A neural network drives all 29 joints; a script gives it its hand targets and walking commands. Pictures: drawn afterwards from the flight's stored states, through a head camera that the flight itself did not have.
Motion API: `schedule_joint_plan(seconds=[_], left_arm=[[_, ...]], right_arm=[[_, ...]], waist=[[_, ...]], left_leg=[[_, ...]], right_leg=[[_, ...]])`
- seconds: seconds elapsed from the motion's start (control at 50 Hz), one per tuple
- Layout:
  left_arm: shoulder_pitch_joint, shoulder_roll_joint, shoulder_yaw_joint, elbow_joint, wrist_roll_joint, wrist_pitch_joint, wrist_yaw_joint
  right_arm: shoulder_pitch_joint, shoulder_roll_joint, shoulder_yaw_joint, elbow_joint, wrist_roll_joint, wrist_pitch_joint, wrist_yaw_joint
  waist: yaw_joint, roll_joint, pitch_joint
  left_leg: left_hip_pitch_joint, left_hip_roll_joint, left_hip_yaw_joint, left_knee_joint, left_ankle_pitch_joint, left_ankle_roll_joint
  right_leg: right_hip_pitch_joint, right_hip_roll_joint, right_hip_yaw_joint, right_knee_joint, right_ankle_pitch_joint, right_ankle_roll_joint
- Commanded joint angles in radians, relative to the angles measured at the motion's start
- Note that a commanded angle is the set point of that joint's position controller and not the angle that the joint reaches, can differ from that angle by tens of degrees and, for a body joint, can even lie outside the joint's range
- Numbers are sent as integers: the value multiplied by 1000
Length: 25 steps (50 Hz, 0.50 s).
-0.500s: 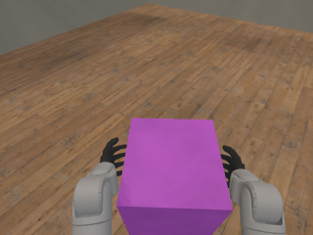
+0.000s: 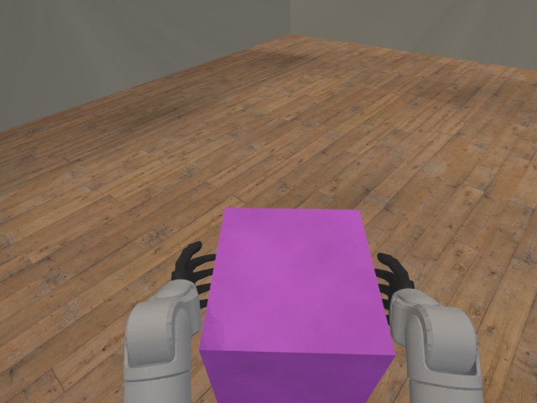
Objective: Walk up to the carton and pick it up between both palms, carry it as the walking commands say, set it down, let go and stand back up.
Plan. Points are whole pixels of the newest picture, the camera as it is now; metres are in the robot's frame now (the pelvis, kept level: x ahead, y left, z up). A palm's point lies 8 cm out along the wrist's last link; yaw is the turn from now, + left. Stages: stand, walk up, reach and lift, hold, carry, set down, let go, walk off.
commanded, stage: carry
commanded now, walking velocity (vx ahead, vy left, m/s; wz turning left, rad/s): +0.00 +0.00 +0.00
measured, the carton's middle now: (289, 316) +0.28 +0.01 +0.03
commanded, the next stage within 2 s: hold in 1.90 s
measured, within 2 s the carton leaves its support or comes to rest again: neither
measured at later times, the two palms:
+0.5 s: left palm (208, 351) +0.17 +0.10 +0.13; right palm (485, 388) +0.15 -0.19 +0.11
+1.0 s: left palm out of the picture +0.12 +0.06 +0.10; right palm out of the picture +0.10 -0.23 +0.09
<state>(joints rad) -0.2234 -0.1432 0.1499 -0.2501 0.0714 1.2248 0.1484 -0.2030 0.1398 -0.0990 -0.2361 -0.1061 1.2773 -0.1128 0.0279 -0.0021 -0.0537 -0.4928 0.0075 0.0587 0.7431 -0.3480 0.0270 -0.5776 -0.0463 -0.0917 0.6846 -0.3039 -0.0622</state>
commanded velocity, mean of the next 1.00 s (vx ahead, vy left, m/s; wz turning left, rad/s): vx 0.00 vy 0.00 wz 0.00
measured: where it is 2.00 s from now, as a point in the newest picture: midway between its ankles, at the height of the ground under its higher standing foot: outside the picture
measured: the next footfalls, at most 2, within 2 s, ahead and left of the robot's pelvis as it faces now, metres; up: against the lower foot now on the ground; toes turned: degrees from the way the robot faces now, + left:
left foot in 0.16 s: +0.01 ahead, +0.03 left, +0.00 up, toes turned -16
right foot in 0.44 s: -0.14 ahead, -0.15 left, +0.00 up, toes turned -5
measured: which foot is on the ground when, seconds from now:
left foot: down 0.00-0.00, up 0.02-0.14, down 0.16-1.00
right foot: down 0.00-0.14, up 0.16-0.42, down 0.44-1.00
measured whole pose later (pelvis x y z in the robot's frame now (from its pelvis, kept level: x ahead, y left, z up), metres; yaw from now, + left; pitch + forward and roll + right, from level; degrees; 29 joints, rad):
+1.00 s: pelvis -0.15 -0.07 +0.02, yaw -3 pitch +1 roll +0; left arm -0.18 -0.14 0.12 -0.15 0.11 1.11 0.12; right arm -0.17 0.13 -0.10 -0.12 -0.11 1.16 -0.10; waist -0.01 0.00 -0.14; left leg -0.46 0.04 0.07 0.51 -0.07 0.01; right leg -0.27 0.05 -0.07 0.61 -0.36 -0.07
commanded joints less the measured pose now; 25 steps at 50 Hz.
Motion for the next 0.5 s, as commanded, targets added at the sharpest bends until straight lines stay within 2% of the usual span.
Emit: schedule_joint_plan(seconds=[0.0,0.02,0.04,0.06,0.08,0.1,0.12,0.14,0.16,0.18,0.2,0.22,0.24,0.26,0.28,0.3,0.34,0.36,0.38,0.4,0.42,0.44,0.46,0.48], left_arm=[[-537,-905,-693,-7,-403,13,-343],[-576,-903,-722,-41,-422,6,-345],[-642,-920,-759,-83,-446,2,-347],[-654,-924,-779,-77,-440,2,-343],[-635,-931,-791,-68,-421,2,-331],[-596,-939,-785,-56,-395,2,-317],[-569,-949,-781,-56,-379,-2,-304],[-543,-983,-777,-76,-375,-7,-302],[-513,-969,-736,-49,-332,-13,-289],[-594,-963,-770,-89,-354,-16,-279],[-619,-959,-753,-63,-352,-28,-278],[-610,-967,-742,-79,-353,-40,-279],[-578,-923,-633,39,-266,-82,-276],[-563,-906,-603,63,-244,-114,-270],[-552,-918,-627,12,-265,-138,-266],[-549,-930,-650,-23,-285,-155,-261],[-503,-933,-676,-28,-302,-160,-256],[-466,-937,-706,-49,-319,-150,-256],[-431,-945,-750,-92,-349,-128,-257],[-397,-942,-773,-108,-365,-103,-262],[-359,-929,-775,-93,-364,-82,-268],[-334,-916,-771,-86,-365,-66,-276],[-319,-915,-762,-65,-356,-66,-283],[-325,-905,-756,-61,-355,-69,-288]], right_arm=[[-582,902,662,-102,393,-63,249],[-591,934,681,-117,403,-78,246],[-589,951,686,-125,406,-87,241],[-573,943,672,-123,401,-87,238],[-584,926,660,-134,410,-84,241],[-610,908,645,-136,424,-81,247],[-630,904,634,-139,436,-83,256],[-649,918,673,-175,465,-79,267],[-660,900,672,-161,477,-69,285],[-653,916,656,-128,466,-75,296],[-673,905,634,-116,439,-88,297],[-725,912,654,-182,457,-96,299],[-732,882,575,-67,400,-134,303],[-717,876,558,-40,380,-168,297],[-688,880,578,-88,386,-192,291],[-665,883,583,-113,383,-208,284],[-595,875,575,-108,358,-219,269],[-546,869,590,-127,358,-213,261],[-497,870,626,-169,373,-195,253],[-442,863,644,-178,372,-174,245],[-400,851,646,-154,357,-152,239],[-374,840,645,-136,341,-137,234],[-418,833,684,-195,350,-122,234],[-454,831,687,-215,359,-118,239]], waist=[[-24,-394,-336],[-50,-377,-322],[-81,-334,-315],[-103,-277,-297],[-106,-156,-270],[-93,72,-263],[-67,464,-211],[-37,349,-89],[-18,271,-83],[-15,216,-62],[-11,123,-90],[-11,60,-149],[-11,79,-207],[-17,86,-247],[-22,111,-290],[-28,140,-325],[-40,181,-394],[-42,188,-438],[-36,176,-490],[-34,150,-525],[-36,115,-526],[-36,65,-517],[-32,-83,-501],[-31,-144,-476]], left_leg=[[264,-151,145,539,-190,5],[432,-155,165,614,-172,15],[537,-171,177,588,-190,23],[551,-137,133,417,-252,40],[473,-90,77,123,-294,63],[321,-42,-33,-231,-321,73],[64,220,-509,-572,-620,88],[7,337,-642,-673,-689,98],[-84,352,-604,-731,-681,58],[-172,311,-578,-709,-626,32],[-147,237,-456,-645,-432,6],[-35,191,-309,-586,-254,-8],[116,168,-220,-529,-155,-9],[240,156,-200,-469,-18,8],[321,158,-206,-429,137,22],[380,158,-209,-405,241,30],[502,185,-234,-362,456,56],[552,194,-229,-330,542,67],[568,197,-208,-289,610,66],[537,194,-202,-271,650,53],[469,184,-198,-255,703,42],[395,171,-184,-222,740,38],[329,141,-121,-240,694,0],[315,133,-73,-227,559,-2]], right_leg=[[-139,-248,295,-654,-565,16],[-270,-216,179,-740,-574,96],[-341,-143,30,-735,-539,162],[-323,-90,-49,-650,-524,200],[-205,-49,-72,-482,-479,192],[1,12,-83,-155,-370,141],[40,56,-18,279,-264,88],[-105,78,125,446,-162,91],[-91,160,130,567,-105,103],[-7,142,156,645,8,107],[61,109,139,593,81,117],[77,93,104,521,81,113],[52,83,78,426,63,106],[42,80,78,291,27,97],[60,82,70,184,-37,93],[86,91,57,90,-101,88],[129,98,37,-106,-180,74],[173,88,25,-201,-156,70],[261,60,19,-306,-56,69],[351,11,51,-365,26,65],[412,-31,98,-357,69,58],[463,-72,135,-323,188,58],[465,-94,144,-188,413,35],[425,-105,148,-164,494,27]])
